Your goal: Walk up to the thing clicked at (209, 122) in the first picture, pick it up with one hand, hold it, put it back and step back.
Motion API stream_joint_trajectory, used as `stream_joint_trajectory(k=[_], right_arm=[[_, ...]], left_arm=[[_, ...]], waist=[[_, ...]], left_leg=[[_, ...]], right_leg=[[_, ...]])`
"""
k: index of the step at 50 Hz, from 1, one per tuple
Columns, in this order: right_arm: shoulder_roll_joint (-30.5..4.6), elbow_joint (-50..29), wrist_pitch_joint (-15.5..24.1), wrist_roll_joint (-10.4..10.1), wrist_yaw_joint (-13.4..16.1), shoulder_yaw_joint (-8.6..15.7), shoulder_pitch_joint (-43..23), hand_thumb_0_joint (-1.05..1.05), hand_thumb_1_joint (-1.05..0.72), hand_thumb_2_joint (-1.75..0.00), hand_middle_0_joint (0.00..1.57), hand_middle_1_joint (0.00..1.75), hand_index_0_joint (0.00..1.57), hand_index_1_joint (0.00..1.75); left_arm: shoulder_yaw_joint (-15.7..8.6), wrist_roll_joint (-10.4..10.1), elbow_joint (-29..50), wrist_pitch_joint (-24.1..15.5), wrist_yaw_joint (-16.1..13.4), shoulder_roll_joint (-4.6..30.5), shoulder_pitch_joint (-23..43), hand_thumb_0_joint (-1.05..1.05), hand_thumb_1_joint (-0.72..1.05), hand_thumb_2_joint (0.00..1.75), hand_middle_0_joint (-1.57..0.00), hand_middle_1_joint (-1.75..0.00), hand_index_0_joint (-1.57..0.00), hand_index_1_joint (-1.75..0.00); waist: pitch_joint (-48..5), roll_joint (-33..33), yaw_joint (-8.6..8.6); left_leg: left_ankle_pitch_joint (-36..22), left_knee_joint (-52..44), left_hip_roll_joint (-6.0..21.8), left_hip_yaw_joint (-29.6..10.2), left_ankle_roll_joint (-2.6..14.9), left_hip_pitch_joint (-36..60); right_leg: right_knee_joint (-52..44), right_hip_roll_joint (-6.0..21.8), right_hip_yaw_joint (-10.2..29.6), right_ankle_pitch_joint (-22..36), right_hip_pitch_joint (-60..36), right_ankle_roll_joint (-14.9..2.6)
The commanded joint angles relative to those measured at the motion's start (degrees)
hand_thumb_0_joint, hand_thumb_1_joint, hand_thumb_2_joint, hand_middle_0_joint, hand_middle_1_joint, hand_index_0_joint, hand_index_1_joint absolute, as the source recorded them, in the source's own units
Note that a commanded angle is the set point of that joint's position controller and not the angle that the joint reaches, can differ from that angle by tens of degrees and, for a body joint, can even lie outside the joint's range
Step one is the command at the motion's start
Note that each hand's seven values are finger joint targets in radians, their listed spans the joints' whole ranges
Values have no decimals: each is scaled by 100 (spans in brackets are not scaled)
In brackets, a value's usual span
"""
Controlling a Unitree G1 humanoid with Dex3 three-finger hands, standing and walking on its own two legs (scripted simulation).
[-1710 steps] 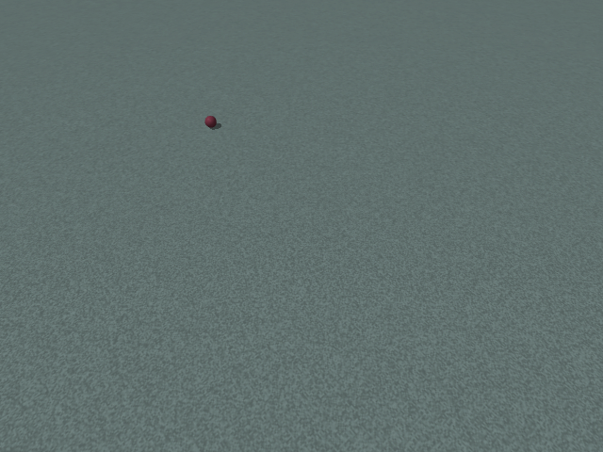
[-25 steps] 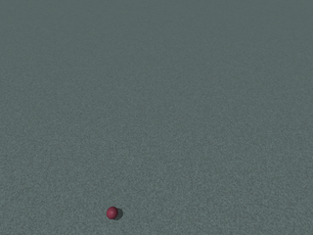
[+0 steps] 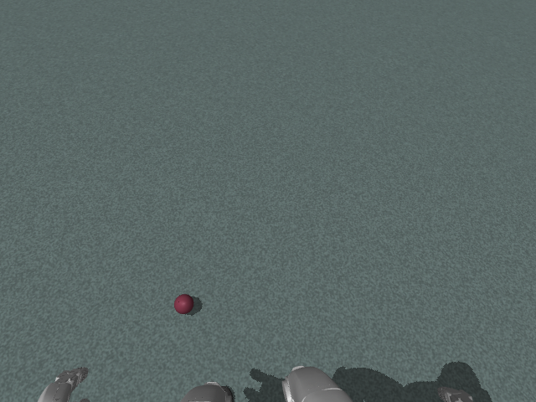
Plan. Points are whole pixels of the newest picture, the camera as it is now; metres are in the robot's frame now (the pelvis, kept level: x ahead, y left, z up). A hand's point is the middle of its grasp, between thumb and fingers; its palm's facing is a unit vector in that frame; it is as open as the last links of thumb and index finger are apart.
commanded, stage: step back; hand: left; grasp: from above
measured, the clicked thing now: (184, 304) +0.45 +0.24 -0.73
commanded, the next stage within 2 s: none
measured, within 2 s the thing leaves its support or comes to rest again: neither
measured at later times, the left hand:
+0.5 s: hand out of the picture +0.00 +0.25 -0.14, palm faces +0.04 -0.91 -0.41, open 7.4 cm
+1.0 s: hand out of the picture -0.24 +0.23 -0.15, palm faces -0.04 -0.92 -0.40, open 7.4 cm
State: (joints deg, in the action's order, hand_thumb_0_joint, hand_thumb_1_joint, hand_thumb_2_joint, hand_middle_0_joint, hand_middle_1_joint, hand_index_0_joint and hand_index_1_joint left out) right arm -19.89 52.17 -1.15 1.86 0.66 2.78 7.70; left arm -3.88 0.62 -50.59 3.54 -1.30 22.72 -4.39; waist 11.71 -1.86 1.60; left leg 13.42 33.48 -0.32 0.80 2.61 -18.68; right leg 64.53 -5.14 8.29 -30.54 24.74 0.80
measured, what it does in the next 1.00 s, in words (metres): walks backwards: right foot, then left foot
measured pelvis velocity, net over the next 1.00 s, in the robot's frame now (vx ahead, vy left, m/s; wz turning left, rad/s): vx -0.31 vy -0.03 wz -0.04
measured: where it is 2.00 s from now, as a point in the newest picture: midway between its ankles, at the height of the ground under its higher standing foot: outside the picture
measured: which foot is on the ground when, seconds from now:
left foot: down 0.00-0.18, up 0.20-0.50, down 0.52-0.94, up 0.96-1.00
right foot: up 0.00-0.12, down 0.14-0.54, up 0.56-0.90, down 0.92-1.00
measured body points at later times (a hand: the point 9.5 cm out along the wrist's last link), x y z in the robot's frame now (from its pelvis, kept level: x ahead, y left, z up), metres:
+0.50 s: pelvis -0.13 -0.01 -0.01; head -0.07 -0.02 +0.44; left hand -0.01 +0.30 -0.11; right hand -0.04 -0.34 -0.13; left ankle -0.16 +0.10 -0.72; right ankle -0.06 -0.14 -0.73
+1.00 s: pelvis -0.31 -0.03 -0.01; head -0.26 -0.05 +0.43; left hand -0.24 +0.28 -0.12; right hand -0.17 -0.35 -0.13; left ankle -0.20 +0.10 -0.70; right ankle -0.31 -0.16 -0.73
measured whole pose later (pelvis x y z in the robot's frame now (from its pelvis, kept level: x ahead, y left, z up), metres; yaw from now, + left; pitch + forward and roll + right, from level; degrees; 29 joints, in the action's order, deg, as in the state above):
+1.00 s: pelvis -0.31 -0.03 -0.01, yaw -2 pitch -3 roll +0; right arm -23.0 47.8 -3.4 1.0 0.6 3.5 5.0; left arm -4.2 2.2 -49.3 2.5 0.7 20.6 -13.1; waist 9.3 2.0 -1.4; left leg 23.1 48.6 -0.9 -3.9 -0.4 -29.4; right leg 40.0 -0.9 2.0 -22.3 15.1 -0.7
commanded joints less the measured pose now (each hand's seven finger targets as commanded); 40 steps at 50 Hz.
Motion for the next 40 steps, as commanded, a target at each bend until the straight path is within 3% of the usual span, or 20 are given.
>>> stream_joint_trajectory(k=[1, 4, 6, 7, 8, 9, 10, 12, 13, 20, 23, 25, 26, 27, 28, 30, 31, 35, 38, 40], right_arm=[[-1622, -528, 104, -23, 130, 402, 328, 0, -90, -90, 20, 30, 20, 30], [-1688, -638, 38, -27, 99, 383, 80, 0, -90, -90, 20, 30, 20, 30], [-1704, -665, -25, -90, 73, 365, -177, 0, -90, -90, 20, 30, 20, 30], [-1514, -659, -44, -148, 59, 300, -145, 0, -90, -90, 20, 30, 20, 30], [-1134, -687, -56, -179, 48, 195, 24, 0, -90, -90, 20, 30, 20, 30], [-1258, -717, -93, -160, 151, 279, -287, 0, -90, -90, 20, 30, 20, 30], [-1446, -598, -132, -134, 152, 328, -195, 0, -90, -90, 20, 30, 20, 30], [-1363, -349, -99, -242, 126, 298, 400, 0, -90, -90, 20, 30, 20, 30], [-1356, -336, -66, -258, 132, 263, 500, 0, -90, -90, 20, 30, 20, 30], [-1264, -604, -18, -147, 107, 208, 122, 0, -90, -90, 20, 30, 20, 30], [-1272, -389, 4, -109, 60, 263, 730, 0, -90, -90, 20, 30, 20, 30], [-1310, -302, 65, -39, 36, 331, 948, 0, -90, -90, 20, 30, 20, 30], [-1642, -419, 96, 53, 28, 418, 735, 0, -90, -90, 20, 30, 20, 30], [-2304, -597, 76, 23, -37, 521, 324, 0, -90, -90, 20, 30, 20, 30], [-2298, -601, 97, 46, -26, 540, 402, 0, -90, -90, 20, 30, 20, 30], [-1731, -615, 102, 40, 57, 363, -137, 0, -90, -90, 20, 30, 20, 30], [-1635, -693, 113, 20, 87, 336, -306, 0, -90, -90, 20, 30, 20, 30], [-1448, -736, 108, -9, 118, 352, 33, 0, -90, -90, 20, 30, 20, 30], [-1521, -739, 95, -37, 135, 395, 280, 0, -90, -90, 20, 30, 20, 30], [-1616, -833, 61, -15, 113, 419, 174, 0, -90, -90, 20, 30, 20, 30]], left_arm=[[-323, 11, 518, -169, -15, 976, -211, 0, 90, 90, -20, -30, -20, -30], [-358, 28, 387, -197, 31, 903, -605, 0, 90, 90, -20, -30, -20, -30], [-380, 74, 166, -226, 49, 803, -1157, 0, 90, 90, -20, -30, -20, -30], [-434, 154, 189, -276, 37, 1014, -1237, 0, 90, 90, -20, -30, -20, -30], [-543, 186, 324, -317, 36, 1468, -995, 0, 90, 90, -20, -30, -20, -30], [-648, 148, 552, -287, 52, 2046, -610, 0, 90, 90, -20, -30, -20, -30], [-597, 132, 721, -324, 28, 1784, -287, 0, 90, 90, -20, -30, -20, -30], [-466, 89, 827, -337, -17, 1294, 349, 0, 90, 90, -20, -30, -20, -30], [-488, 112, 883, -320, -23, 1249, 393, 0, 90, 90, -20, -30, -20, -30], [-427, 139, 905, -263, -93, 1162, -596, 0, 90, 90, -20, -30, -20, -30], [-418, 69, 1077, -208, -60, 1297, -219, 0, 90, 90, -20, -30, -20, -30], [-329, 18, 1124, -132, -20, 1216, -184, 0, 90, 90, -20, -30, -20, -30], [-278, 5, 1147, -115, -2, 951, -410, 0, 90, 90, -20, -30, -20, -30], [-300, -33, 1211, -145, -55, 973, -118, 0, 90, 90, -20, -30, -20, -30], [-421, 59, 1130, -140, -128, 1119, 226, 0, 90, 90, -20, -30, -20, -30], [-381, -55, 913, -96, -123, 960, -130, 0, 90, 90, -20, -30, -20, -30], [-380, -82, 801, -107, -108, 976, -426, 0, 90, 90, -20, -30, -20, -30], [-394, 19, 772, -137, -51, 953, -614, 0, 90, 90, -20, -30, -20, -30], [-364, 30, 854, -172, -23, 924, -528, 0, 90, 90, -20, -30, -20, -30], [-360, 33, 791, -184, -7, 905, -667, 0, 90, 90, -20, -30, -20, -30]], waist=[[-1642, 949, 125], [-1767, 1111, -21], [-1810, 1062, -335], [-1751, 647, -350], [-1510, -864, -183], [-1131, -1467, -472], [-798, -1035, -307], [-712, -453, 165], [-811, -622, 134], [-1275, -878, -532], [-1572, -1084, -199], [-1564, -573, -10], [-1621, 446, -140], [-1406, 1708, -15], [-1217, 1329, 241], [-1138, 588, -207], [-1130, 746, -338], [-1250, 846, -117], [-1436, 966, 79], [-1490, 1139, 30]], left_leg=[[-2980, -507, 1550, -1578, 1257, 1776], [-2151, -437, 1432, -1460, 1045, 1252], [-1599, -165, 1242, -1241, 674, 516], [-828, 158, 962, -1096, 332, -185], [1033, 1219, -28, -649, -82, -1372], [2353, 2641, -580, -721, -261, -1076], [2113, 3517, -514, -1142, -310, -832], [1307, 3796, -777, -1231, -314, -846], [1241, 3788, -791, -1073, -330, -794], [1789, 1716, -366, -573, -399, -884], [1200, 221, -127, -264, -243, 6], [-309, -1027, -40, -285, -116, 817], [-844, -1236, 950, -1654, 200, 1275], [-1849, -1456, 2129, -2958, 1075, 789], [-2084, -1465, 2352, -3280, 1487, 97], [-2585, -1104, 1653, -1861, 1081, 390], [-2595, -1023, 1544, -1598, 986, 539], [-2691, -728, 1451, -1436, 1156, 1406], [-2734, -594, 1575, -1405, 1289, 1853], [-2413, -617, 1639, -1383, 1257, 1507]], right_leg=[[-1127, 272, -196, 18, 88, 59], [-2397, 390, -543, 390, -682, -75], [-3809, 369, -781, 1553, -1638, -271], [-4062, 743, -154, 1751, -2006, -405], [-4437, 1877, 1575, 1868, -2220, -757], [-4763, 2914, 2521, 2383, -733, -1834], [-4824, 2884, 2416, 2490, -207, -1889], [-4344, 1883, 739, 3429, -464, -1277], [-4245, 1771, 472, 3470, -587, -1184], [-3668, 1989, 548, 4415, -2317, -1392], [-3357, 1969, 534, 4215, -2012, -1211], [-2936, 1605, 199, 3385, -1271, -755], [-2265, 1018, -138, 2171, -415, -435], [-1122, -32, -683, -374, 214, -157], [1, -38, 180, -847, -49, -153], [870, -169, 477, -196, 298, -274], [1037, -149, 334, 19, 402, -246], [476, -13, 143, 108, 552, 76], [-502, 145, -87, 8, 439, 153], [-1206, 297, -333, 54, -33, 115]])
